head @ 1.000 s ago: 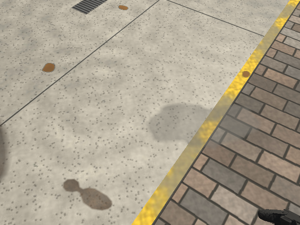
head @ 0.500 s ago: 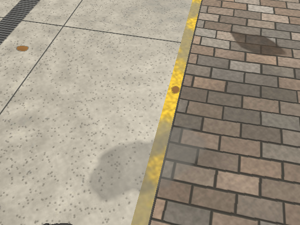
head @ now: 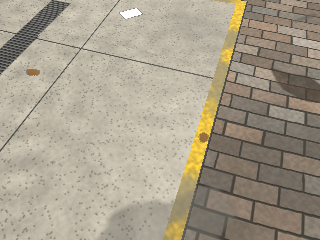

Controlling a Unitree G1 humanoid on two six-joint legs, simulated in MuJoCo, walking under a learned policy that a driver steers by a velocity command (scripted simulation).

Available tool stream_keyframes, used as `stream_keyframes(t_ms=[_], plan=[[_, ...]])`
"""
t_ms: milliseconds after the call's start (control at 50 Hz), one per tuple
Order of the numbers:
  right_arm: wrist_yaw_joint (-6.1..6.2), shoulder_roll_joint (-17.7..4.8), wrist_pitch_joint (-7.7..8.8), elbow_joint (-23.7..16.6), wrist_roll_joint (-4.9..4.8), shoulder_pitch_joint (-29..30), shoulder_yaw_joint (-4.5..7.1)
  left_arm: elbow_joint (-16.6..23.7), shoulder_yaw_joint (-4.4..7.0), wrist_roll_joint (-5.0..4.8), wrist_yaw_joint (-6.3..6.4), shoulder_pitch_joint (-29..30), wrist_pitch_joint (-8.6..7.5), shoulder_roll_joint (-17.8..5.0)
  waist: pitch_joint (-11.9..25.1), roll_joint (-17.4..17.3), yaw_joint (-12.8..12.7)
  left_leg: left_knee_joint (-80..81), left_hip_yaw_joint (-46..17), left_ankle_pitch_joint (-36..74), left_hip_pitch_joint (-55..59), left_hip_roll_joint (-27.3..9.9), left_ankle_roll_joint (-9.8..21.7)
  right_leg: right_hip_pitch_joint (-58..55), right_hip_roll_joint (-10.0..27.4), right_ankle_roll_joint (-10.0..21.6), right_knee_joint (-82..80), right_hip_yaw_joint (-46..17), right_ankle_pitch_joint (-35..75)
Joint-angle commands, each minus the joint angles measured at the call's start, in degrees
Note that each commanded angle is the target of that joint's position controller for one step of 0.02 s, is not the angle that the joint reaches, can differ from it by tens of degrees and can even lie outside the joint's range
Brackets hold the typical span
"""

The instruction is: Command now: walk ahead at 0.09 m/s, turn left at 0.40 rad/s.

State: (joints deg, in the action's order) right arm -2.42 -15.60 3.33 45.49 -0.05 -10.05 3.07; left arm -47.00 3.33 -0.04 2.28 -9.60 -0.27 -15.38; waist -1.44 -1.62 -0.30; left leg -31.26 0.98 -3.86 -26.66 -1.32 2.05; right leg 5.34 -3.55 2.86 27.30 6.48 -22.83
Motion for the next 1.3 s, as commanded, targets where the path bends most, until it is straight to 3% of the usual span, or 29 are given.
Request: stream_keyframes(t_ms=[20,40,60,100,180,340,400,420,440,460,480,520,600,660,760,820,840,860,880,900,920,960,1020,1120,1180,1200,1240,1260,1300], plan=[[1.21,-16.8,0.39,-3.1,0.99,-9.7,4.92,5.2,1.15,2.06,0.43,-2.8,-0.33,-5.3,12.9,-13.1,1.6,3.8,-23.6,46.5,27.9,-14.4,13.8,18.5,0.0,-4.1,36.4,0.0,6.2],[1.51,-14.2,0.06,-3.7,1.82,-10.8,3.95,5.3,0.37,1.66,-0.57,-3.3,-0.77,-4.2,21.8,-14.2,2.4,7.2,-36.9,41.0,35.5,-20.4,21.8,27.4,-4.5,-4.9,47.5,-9.8,-16.9],[1.57,-11.8,-0.26,-5.4,1.09,-7.0,3.53,5.0,0.92,-0.12,-1.15,-1.9,-0.65,-6.8,20.0,-7.3,2.7,8.6,-32.9,29.0,32.2,-18.2,19.6,29.4,-0.5,-4.3,50.4,-14.0,-14.4],[2.28,-8.7,-1.48,-7.0,-0.76,-0.9,2.68,4.9,1.4,-0.14,-0.57,1.9,0.44,-7.1,10.1,0.9,1.2,11.6,-24.6,11.4,20.0,-13.3,14.0,30.7,3.2,-4.5,44.0,-12.5,-7.6],[3.71,-10.1,-3.39,-8.3,0.35,0.5,3.39,4.9,1.26,0.13,0.28,1.1,1.12,-5.1,7.7,-5.7,-0.3,14.2,-20.3,3.2,10.8,-7.2,11.2,22.5,2.0,-6.5,27.6,-10.2,-1.6],[4.59,-10.9,-5.1,-9.9,-0.34,1.6,4.11,4.9,1.58,-0.35,-0.38,1.4,-0.44,-6.0,8.6,-8.1,1.2,12.8,-26.8,-7.3,11.1,-6.2,9.2,16.4,1.1,-6.6,10.7,-11.5,3.8],[4.89,-9.6,-5.96,-10.5,-1.11,2.1,3.71,3.4,2.46,-0.2,-1.08,-3.6,-1.46,-7.5,8.1,-6.8,-1.4,7.9,-25.9,-9.2,7.3,-2.4,5.3,6.1,3.6,-3.6,-4.8,-11.3,11.9],[4.8,-6.7,-6.07,-10.8,-0.73,0.3,2.9,3.7,3.41,1.0,-0.8,-4.9,-1.28,-11.7,8.6,2.6,-0.3,-3.1,-19.8,-20.0,0.7,2.5,2.1,0.7,15.5,0.5,-9.2,-21.9,11.4],[4.54,-6.9,-5.39,-13.1,-1.06,1.4,3.22,4.0,4.11,3.01,-0.78,-2.6,-0.82,-15.2,4.7,19.7,1.5,-15.6,-8.9,-30.3,-9.2,10.6,-0.8,4.2,24.9,9.5,-13.3,-36.4,18.5],[4.27,-11.4,-4.78,-11.7,-0.01,-0.5,4.5,6.2,3.2,3.45,-0.57,0.9,-1.15,-11.8,4.5,15.1,1.7,-27.6,-11.1,-29.7,-8.9,6.5,-2.6,6.0,26.7,12.2,-12.6,-35.8,22.0],[4.05,-12.7,-5.01,-10.0,-0.55,-2.2,5.28,7.3,2.5,2.61,-0.18,3.9,-1.22,-9.0,4.4,10.6,2.9,-32.3,-10.6,-26.0,-8.6,6.1,-3.3,6.3,23.5,10.0,-10.7,-29.2,23.8],[4.43,-10.1,-6.21,-8.3,-0.43,-3.8,4.88,7.7,1.99,0.65,0.22,5.3,-1.05,-7.4,3.3,8.2,2.5,-38.1,-9.2,-20.6,-10.7,5.2,-5.5,3.9,18.9,6.9,-8.8,-21.1,25.1],[3.87,-6.8,-6.41,-11.7,-1.55,2.2,3.43,6.8,2.11,0.97,1.1,0.1,0.07,-8.3,2.9,10.7,-1.5,-31.8,-4.7,-17.0,-12.9,2.7,-8.1,-2.0,17.8,8.5,-8.8,-14.5,30.1],[3.11,-5.8,-6.3,-13.5,-1.24,4.0,2.72,6.7,2.99,0.78,1.05,-1.2,0.6,-10.5,4.7,11.7,-2.8,-23.4,-2.9,-18.4,-8.8,0.3,-8.4,-4.7,19.9,9.5,-8.3,-12.9,32.1],[1.91,-6.8,-6.91,-14.5,-1.18,3.0,3.0,7.0,4.03,-0.33,-0.37,0.3,0.68,-12.7,4.9,12.9,-2.3,-10.5,1.9,-17.7,2.2,0.3,-5.7,-1.1,21.5,8.9,-6.8,-9.0,34.0],[1.5,-6.6,-7.07,-12.9,-0.96,-1.8,3.53,6.0,3.78,-1.96,-0.8,0.9,0.47,-11.8,5.3,10.7,0.9,6.6,3.2,-6.5,13.3,2.4,-1.2,2.6,19.9,4.7,0.0,-6.2,30.7],[2.07,-8.9,-6.93,-12.4,-0.85,-4.0,4.26,4.6,3.06,-1.3,-1.17,-2.4,0.19,-9.4,7.0,4.6,1.0,10.8,-1.6,3.9,22.8,0.4,0.9,8.8,17.2,0.5,6.8,-2.5,23.4],[3.17,-15.5,-6.68,-13.3,-0.31,-5.7,5.45,6.7,1.15,2.33,-1.83,-2.3,-0.14,-4.5,9.6,-13.9,-0.3,8.5,-21.4,30.5,34.3,-15.7,6.8,24.9,10.5,-5.5,24.2,2.4,-6.9],[2.68,-14.4,-5.42,-14.0,1.48,-5.2,4.63,8.2,1.83,1.5,-1.25,2.1,-0.12,-6.7,10.9,-13.7,2.9,9.1,-27.1,32.8,27.3,-22.9,17.6,29.8,6.2,-7.2,34.9,-4.5,-17.5],[2.27,-11.8,-4.24,-13.5,1.69,-4.4,3.82,7.9,2.64,0.16,-0.93,3.8,0.29,-9.4,9.5,-8.1,3.5,9.9,-22.0,28.8,25.2,-19.3,17.3,29.5,7.5,-7.2,39.6,-7.5,-15.0],[2.32,-10.3,-3.49,-12.8,1.28,-1.6,3.3,7.5,2.75,-0.46,-0.78,3.5,0.59,-9.2,7.5,-7.4,1.9,10.0,-17.6,24.0,23.7,-15.5,14.1,29.9,7.9,-6.8,39.4,-8.4,-11.0],[2.72,-8.9,-3.29,-12.4,0.19,2.6,2.63,5.8,3.04,0.29,-0.08,1.8,1.22,-9.4,6.0,-5.8,0.1,10.4,-14.1,21.5,21.0,-12.3,11.1,28.2,8.0,-7.3,37.5,-8.7,-4.2],[3.28,-6.6,-3.12,-11.6,0.66,3.9,1.6,4.7,2.44,-0.17,-0.28,-1.0,1.44,-7.3,7.3,-6.1,-1.2,11.2,-11.2,20.2,19.3,-10.4,11.0,22.7,7.3,-8.1,32.1,-8.4,1.0],[3.22,-7.7,-3.48,-9.0,0.87,3.4,1.67,5.2,1.32,-0.01,-0.53,1.6,1.53,-6.2,5.1,-6.7,1.1,11.9,-13.3,8.2,16.8,-10.6,11.5,14.9,7.0,-7.6,15.2,-7.5,0.1],[2.9,-6.2,-3.52,-7.5,0.29,4.8,0.81,3.9,1.15,-0.02,-0.86,-0.8,1.08,-5.8,3.7,-5.5,-0.6,11.1,-14.5,1.5,14.1,-9.6,10.0,8.3,6.2,-6.1,3.0,-6.5,6.9],[2.8,-5.1,-3.38,-6.5,0.0,4.1,0.32,3.4,0.85,0.63,-1.09,-1.9,0.75,-5.4,3.4,-3.8,-1.7,10.7,-13.8,-1.2,12.2,-8.2,7.8,3.8,6.4,-5.2,-4.6,-6.9,15.3],[2.33,-4.4,-2.47,-5.2,1.53,-0.3,0.12,3.5,1.61,1.23,-0.87,-2.2,0.36,-11.0,4.5,5.7,2.2,7.2,-8.9,-9.7,9.3,-1.8,2.2,-1.3,12.7,-1.9,-2.7,-12.7,29.6],[2.45,-3.5,-2.59,-4.8,1.6,-0.2,0.0,2.7,1.48,0.58,-1.27,-0.1,0.19,-9.5,4.3,10.6,3.0,7.9,-5.6,-11.3,14.0,0.7,0.1,5.9,12.4,0.6,-3.6,-13.1,17.8],[2.99,-5.5,-3.2,-4.3,1.11,3.8,0.59,2.9,0.55,1.06,-1.71,1.5,-0.57,-6.1,2.2,7.2,0.7,6.1,-5.6,-8.5,16.4,0.5,-0.3,9.6,9.9,-1.2,-5.2,-11.5,10.7]])
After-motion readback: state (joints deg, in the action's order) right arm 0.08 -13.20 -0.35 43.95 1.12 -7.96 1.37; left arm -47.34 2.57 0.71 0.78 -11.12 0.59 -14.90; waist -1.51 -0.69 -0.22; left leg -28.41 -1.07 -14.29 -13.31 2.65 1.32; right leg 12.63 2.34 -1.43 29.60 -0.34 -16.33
